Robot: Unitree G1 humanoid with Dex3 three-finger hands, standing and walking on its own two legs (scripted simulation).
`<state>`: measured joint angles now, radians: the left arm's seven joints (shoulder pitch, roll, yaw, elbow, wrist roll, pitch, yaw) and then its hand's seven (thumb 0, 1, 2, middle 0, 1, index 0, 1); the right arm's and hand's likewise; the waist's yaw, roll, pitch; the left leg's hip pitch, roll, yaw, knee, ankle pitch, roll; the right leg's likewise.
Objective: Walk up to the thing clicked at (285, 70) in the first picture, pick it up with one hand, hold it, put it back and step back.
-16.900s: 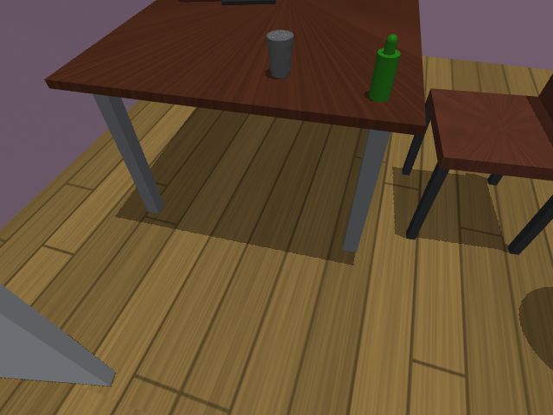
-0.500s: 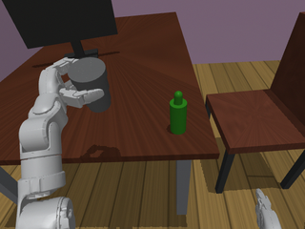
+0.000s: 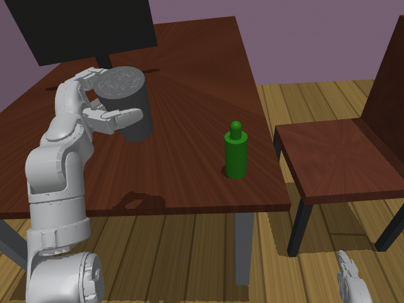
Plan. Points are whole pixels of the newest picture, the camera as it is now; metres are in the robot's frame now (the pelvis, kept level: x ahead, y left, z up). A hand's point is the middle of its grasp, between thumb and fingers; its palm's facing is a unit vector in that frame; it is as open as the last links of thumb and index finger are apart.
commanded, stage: hold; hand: left
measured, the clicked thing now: (129, 108) +0.36 +0.14 +0.27
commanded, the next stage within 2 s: crouch in 1.92 s
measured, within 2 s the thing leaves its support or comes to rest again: neither
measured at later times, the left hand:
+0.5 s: hand (109, 103) +0.36 +0.18 +0.28, palm faces +0.24 -0.97 +0.00, open 10.8 cm
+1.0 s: hand (109, 110) +0.36 +0.18 +0.27, palm faces +0.25 -0.97 -0.02, open 10.8 cm
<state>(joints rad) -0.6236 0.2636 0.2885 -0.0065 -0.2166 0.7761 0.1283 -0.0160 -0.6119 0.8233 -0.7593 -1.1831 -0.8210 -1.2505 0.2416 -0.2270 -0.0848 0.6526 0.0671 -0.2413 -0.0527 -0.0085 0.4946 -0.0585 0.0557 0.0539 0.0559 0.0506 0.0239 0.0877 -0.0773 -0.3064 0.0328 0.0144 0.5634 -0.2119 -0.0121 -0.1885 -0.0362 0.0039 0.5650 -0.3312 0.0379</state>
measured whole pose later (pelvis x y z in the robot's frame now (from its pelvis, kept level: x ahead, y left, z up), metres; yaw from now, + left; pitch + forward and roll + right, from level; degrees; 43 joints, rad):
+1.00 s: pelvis +0.00 +0.00 +0.00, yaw +0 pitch -2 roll +0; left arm -0.53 0.27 0.30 -0.13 -0.22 0.78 0.12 -0.02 -0.61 0.81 -0.76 -1.20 -0.81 -1.27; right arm 0.24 -0.23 -0.09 0.65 0.07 -0.25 -0.05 -0.01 0.49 -0.06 0.06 0.05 0.06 0.05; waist 0.02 0.09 -0.06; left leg -0.31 0.04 0.02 0.57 -0.22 -0.01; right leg -0.20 -0.03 0.01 0.56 -0.33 0.04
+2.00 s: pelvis -0.01 +0.00 +0.00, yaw +0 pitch -3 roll +0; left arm -0.57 0.27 0.28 -0.08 -0.22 0.80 0.13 -0.02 -0.61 0.81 -0.76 -1.21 -0.81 -1.28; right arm 0.24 -0.21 -0.07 0.65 0.08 -0.26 -0.05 -0.01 0.50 -0.06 0.06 0.05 0.06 0.05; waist 0.02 0.08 -0.07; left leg -0.31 0.03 0.02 0.56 -0.20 -0.01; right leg -0.20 -0.04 0.01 0.57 -0.33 0.04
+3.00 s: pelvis +0.01 +0.01 +0.00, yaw -2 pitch +5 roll -1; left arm -0.72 0.42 0.37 0.77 -0.14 0.09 0.03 -0.02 -0.61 0.81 -0.76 -1.22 -0.80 -1.29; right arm 0.25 -0.22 -0.04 0.63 0.03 -0.27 -0.05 -0.01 0.53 -0.05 0.06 0.05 0.06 0.05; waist -0.05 0.02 -0.04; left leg -0.46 0.06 0.03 0.61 -0.23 0.00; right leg -0.33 -0.02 0.03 0.56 -0.31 0.04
